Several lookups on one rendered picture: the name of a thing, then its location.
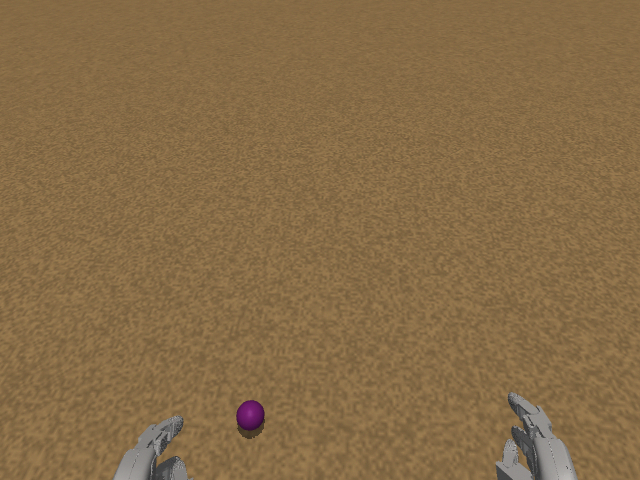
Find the left robot hand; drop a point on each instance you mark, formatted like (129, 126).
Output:
(140, 463)

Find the right robot hand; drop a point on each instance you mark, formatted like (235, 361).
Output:
(547, 457)

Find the ball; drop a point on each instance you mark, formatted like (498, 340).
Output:
(250, 415)

